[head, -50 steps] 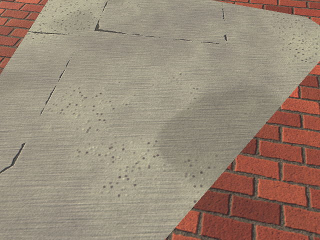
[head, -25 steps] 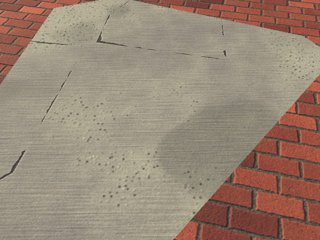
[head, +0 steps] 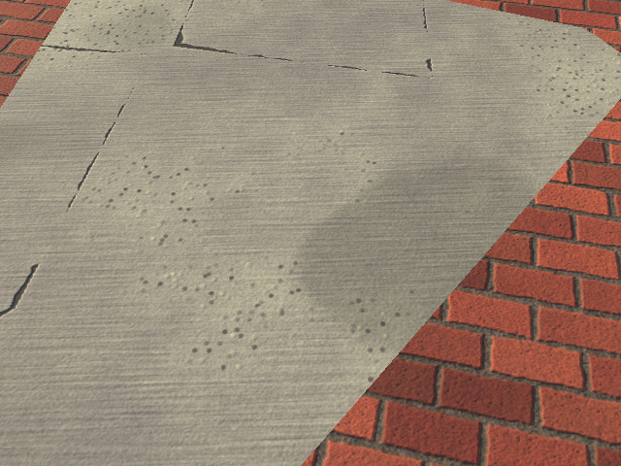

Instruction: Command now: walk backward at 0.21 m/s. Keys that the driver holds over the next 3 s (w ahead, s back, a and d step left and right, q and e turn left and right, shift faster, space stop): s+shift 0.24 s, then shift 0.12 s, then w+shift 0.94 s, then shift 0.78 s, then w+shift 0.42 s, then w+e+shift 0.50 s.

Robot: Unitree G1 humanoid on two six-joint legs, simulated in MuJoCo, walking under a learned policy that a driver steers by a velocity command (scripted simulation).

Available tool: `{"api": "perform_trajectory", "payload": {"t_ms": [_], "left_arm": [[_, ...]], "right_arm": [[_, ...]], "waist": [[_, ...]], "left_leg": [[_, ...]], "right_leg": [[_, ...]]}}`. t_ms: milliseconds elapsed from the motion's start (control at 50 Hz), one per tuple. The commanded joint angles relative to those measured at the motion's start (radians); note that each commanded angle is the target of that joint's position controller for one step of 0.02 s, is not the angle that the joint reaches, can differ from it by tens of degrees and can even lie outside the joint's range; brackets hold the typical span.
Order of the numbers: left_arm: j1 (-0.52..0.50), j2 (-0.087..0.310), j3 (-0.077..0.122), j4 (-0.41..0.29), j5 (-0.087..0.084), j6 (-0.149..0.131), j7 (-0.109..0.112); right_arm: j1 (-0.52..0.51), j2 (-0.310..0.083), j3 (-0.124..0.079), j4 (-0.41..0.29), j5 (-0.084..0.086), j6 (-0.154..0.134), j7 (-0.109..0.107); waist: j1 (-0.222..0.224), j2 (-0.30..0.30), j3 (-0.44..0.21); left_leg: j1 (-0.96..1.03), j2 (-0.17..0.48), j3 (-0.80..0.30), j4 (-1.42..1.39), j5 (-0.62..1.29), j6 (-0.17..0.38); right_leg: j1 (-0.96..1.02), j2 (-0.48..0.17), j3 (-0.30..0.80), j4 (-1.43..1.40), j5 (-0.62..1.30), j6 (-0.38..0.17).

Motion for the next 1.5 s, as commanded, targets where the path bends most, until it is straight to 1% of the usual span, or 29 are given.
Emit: {"api": "perform_trajectory", "payload": {"t_ms": [20, 60, 80, 220, 240, 260, 280, 340, 400, 420, 520, 640, 660, 680, 700, 740, 800, 1020, 1060, 1100, 1120, 1140, 1160, 1200, 1260, 1300, 1360, 1420, 1500], "left_arm": [[0.041, 0.100, 0.030, -0.054, -0.001, 0.023, 0.009], [0.023, 0.084, 0.039, -0.075, 0.015, 0.046, 0.006], [-0.005, 0.078, 0.038, -0.089, 0.016, 0.054, 0.005], [0.108, 0.081, 0.041, -0.088, -0.014, 0.029, 0.006], [0.074, 0.111, 0.047, -0.108, -0.001, 0.016, 0.003], [0.020, 0.218, 0.063, -0.151, 0.008, 0.012, 0.003], [0.087, 0.283, 0.070, -0.162, 0.013, 0.015, -0.003], [-0.138, 0.189, 0.049, -0.222, 0.028, 0.026, -0.001], [-0.083, 0.081, 0.012, -0.205, 0.016, 0.002, -0.008], [-0.024, 0.128, 0.027, -0.171, 0.010, 0.000, -0.010], [0.070, 0.172, 0.049, -0.118, 0.012, -0.010, -0.012], [-0.204, 0.146, 0.065, -0.239, 0.005, -0.004, -0.021], [-0.137, 0.044, 0.045, -0.233, -0.025, -0.008, -0.023], [-0.170, 0.025, 0.028, -0.279, 0.010, -0.030, -0.029], [-0.232, 0.047, 0.029, -0.337, 0.015, -0.043, -0.044], [-0.196, 0.152, 0.059, -0.289, 0.027, -0.058, -0.076], [-0.194, 0.120, 0.061, -0.283, 0.044, -0.052, -0.096], [-0.399, 0.083, 0.036, -0.414, 0.034, -0.055, -0.122], [-0.293, 0.099, 0.042, -0.402, 0.037, -0.057, -0.107], [0.127, 0.168, 0.077, -0.282, 0.035, -0.072, -0.078], [0.273, 0.270, 0.108, -0.236, 0.060, -0.087, -0.062], [0.358, 0.352, 0.120, -0.210, 0.070, -0.100, -0.066], [0.263, 0.289, 0.104, -0.210, 0.056, -0.108, -0.074], [0.135, 0.184, 0.079, -0.211, 0.046, -0.118, -0.076], [0.101, 0.090, 0.042, -0.186, 0.032, -0.133, -0.071], [0.139, 0.103, 0.039, -0.166, 0.018, -0.148, -0.065], [0.192, 0.091, 0.023, -0.148, 0.013, -0.167, -0.064], [0.268, 0.092, 0.009, -0.116, -0.008, -0.175, -0.058], [0.260, 0.164, 0.020, -0.103, -0.001, -0.160, -0.031]], "right_arm": [[0.075, -0.168, -0.048, -0.054, -0.005, 0.025, -0.011], [0.028, -0.190, -0.054, -0.086, -0.017, 0.030, -0.014], [0.025, -0.203, -0.061, -0.088, -0.024, 0.029, -0.018], [-0.088, -0.197, -0.072, -0.102, 0.000, 0.064, -0.013], [-0.034, -0.191, -0.076, -0.091, 0.007, 0.070, -0.004], [0.060, -0.136, -0.069, -0.101, -0.005, 0.072, -0.001], [-0.024, -0.116, -0.070, -0.117, -0.006, 0.084, -0.016], [-0.036, -0.181, -0.091, -0.093, -0.003, 0.072, 0.005], [0.070, -0.146, -0.080, -0.028, -0.030, 0.057, 0.033], [0.068, -0.144, -0.075, -0.038, -0.038, 0.049, 0.042], [-0.070, -0.118, -0.057, -0.095, -0.023, 0.004, 0.053], [0.367, -0.097, -0.044, 0.041, -0.018, -0.022, 0.024], [0.262, -0.114, -0.041, 0.012, -0.019, -0.036, 0.018], [0.137, -0.128, -0.031, -0.044, -0.018, -0.051, 0.019], [0.114, -0.245, -0.070, -0.045, -0.026, -0.056, 0.015], [-0.008, -0.175, -0.059, -0.087, -0.015, -0.098, 0.037], [0.117, -0.136, -0.050, -0.058, -0.004, -0.132, 0.046], [0.288, -0.156, -0.062, -0.015, -0.023, -0.134, 0.042], [0.262, -0.183, -0.066, -0.009, -0.024, -0.128, 0.043], [0.200, -0.223, -0.075, -0.020, -0.023, -0.117, 0.043], [0.213, -0.155, -0.057, -0.060, 0.005, -0.120, 0.055], [0.212, -0.032, -0.033, -0.109, 0.007, -0.141, 0.070], [0.076, -0.102, -0.053, -0.138, 0.015, -0.155, 0.067], [0.048, -0.115, -0.055, -0.154, 0.008, -0.159, 0.074], [0.084, -0.052, -0.042, -0.162, -0.035, -0.112, 0.101], [0.003, -0.044, -0.035, -0.202, -0.037, -0.089, 0.113], [-0.131, -0.049, -0.021, -0.259, -0.039, -0.095, 0.109], [-0.224, -0.003, 0.006, -0.278, -0.023, -0.116, 0.114], [-0.074, -0.084, -0.013, -0.221, -0.032, -0.122, 0.085]], "waist": [[-0.021, 0.085, -0.106], [-0.038, 0.190, -0.074], [-0.038, 0.128, -0.053], [0.015, 0.148, -0.117], [-0.010, 0.035, -0.089], [-0.077, -0.220, -0.096], [0.048, -0.297, -0.153], [-0.070, -0.080, -0.042], [-0.054, -0.143, -0.141], [-0.037, -0.207, -0.126], [0.018, -0.144, -0.022], [-0.176, -0.019, 0.056], [-0.102, 0.276, 0.014], [-0.033, 0.094, 0.058], [-0.041, 0.206, 0.108], [0.014, 0.049, 0.075], [-0.019, 0.048, 0.033], [-0.091, 0.132, 0.131], [-0.022, 0.171, 0.052], [0.183, 0.153, -0.162], [0.214, -0.010, -0.287], [0.170, -0.267, -0.404], [0.162, -0.160, -0.305], [0.066, -0.017, -0.134], [-0.034, -0.066, -0.046], [-0.044, -0.047, 0.040], [-0.036, -0.007, 0.129], [0.012, -0.025, 0.091], [-0.049, -0.095, -0.046]], "left_leg": [[-0.078, 0.246, -0.177, -0.006, 0.779, 0.168], [-0.141, 0.405, -0.296, -0.105, 0.955, 0.295], [-0.148, 0.423, -0.294, -0.121, 0.968, 0.316], [0.080, 0.243, -0.155, 0.008, 0.710, 0.113], [-0.004, 0.171, -0.115, 0.091, 0.470, 0.060], [-0.205, 0.030, -0.015, 0.245, -0.149, 0.002], [-0.208, -0.107, -0.064, 0.544, -0.437, -0.015], [-0.224, -0.085, -0.152, 0.761, -0.185, -0.001], [-0.176, -0.045, -0.087, 0.623, -0.086, -0.058], [-0.213, -0.035, -0.004, 0.567, -0.133, -0.074], [-0.171, 0.005, 0.066, 0.292, -0.176, -0.065], [0.419, 0.006, 0.202, -0.416, 0.020, 0.085], [0.469, 0.268, -0.152, -0.380, -0.179, 0.098], [0.326, 0.442, -0.366, -0.380, -0.383, 0.131], [0.114, 0.573, -0.560, -0.477, -0.601, 0.250], [0.175, 0.384, -0.309, -0.452, -0.289, 0.171], [0.209, 0.293, -0.155, -0.450, -0.148, 0.144], [0.368, 0.343, 0.006, -0.519, 0.265, 0.150], [0.350, 0.338, 0.078, -0.331, 0.836, 0.130], [0.173, 0.306, 0.134, 0.145, 1.090, 0.103], [-0.192, 0.204, 0.146, 0.507, 0.725, 0.078], [-0.440, 0.040, 0.028, 0.812, -0.170, 0.072], [-0.527, 0.038, -0.131, 0.914, -0.092, 0.111], [-0.532, 0.157, -0.053, 0.866, 0.081, 0.116], [-0.448, 0.209, -0.029, 0.789, 0.107, 0.072], [-0.546, 0.230, 0.001, 0.752, 0.152, 0.041], [-0.537, 0.205, 0.101, 0.508, 0.260, 0.006], [-0.295, 0.103, 0.208, 0.142, 0.479, 0.011], [-0.114, -0.006, 0.187, 0.019, 0.489, 0.061]], "right_leg": [[0.042, 0.006, -0.008, 0.219, 0.261, -0.057], [-0.039, 0.079, -0.030, 0.512, -0.368, -0.053], [-0.066, 0.068, 0.027, 0.609, -0.418, -0.050], [0.072, 0.021, -0.012, -0.095, -0.054, 0.000], [0.137, -0.014, 0.064, -0.249, 0.112, 0.002], [0.219, -0.272, 0.322, -0.234, 0.535, -0.052], [0.088, -0.420, 0.414, -0.196, 0.834, -0.238], [-0.036, -0.216, 0.247, -0.252, 0.251, -0.173], [0.092, -0.151, 0.239, -0.356, -0.263, -0.132], [0.168, -0.156, 0.283, -0.402, -0.395, -0.135], [0.175, -0.199, 0.344, -0.439, -0.394, -0.162], [-0.308, 0.006, 0.094, -0.198, -0.278, -0.012], [-0.500, 0.096, 0.007, 0.275, -0.324, -0.032], [-0.654, 0.057, 0.067, 0.407, -0.150, -0.049], [-0.656, -0.019, 0.133, 0.418, -0.045, -0.054], [-0.632, -0.001, 0.148, 0.513, 0.106, -0.005], [-0.586, -0.014, 0.059, 0.509, 0.157, 0.029], [-0.474, -0.071, -0.139, 0.127, 0.058, -0.067], [-0.247, 0.008, -0.192, 0.089, -0.058, -0.121], [0.256, 0.074, -0.184, 0.044, -0.066, -0.157], [0.614, -0.105, 0.064, -0.016, -0.325, -0.190], [0.727, -0.365, 0.605, -0.223, -0.781, -0.223], [0.596, -0.346, 0.729, -0.323, -0.680, -0.185], [0.359, -0.305, 0.443, -0.314, -0.418, -0.175], [0.122, -0.225, 0.272, -0.399, -0.341, -0.159], [0.079, -0.211, 0.209, -0.463, -0.273, -0.170], [0.040, -0.142, 0.014, -0.460, 0.412, -0.175], [0.050, -0.093, -0.086, -0.420, 0.776, -0.126], [0.301, -0.131, -0.067, -0.228, 1.006, -0.068]]}}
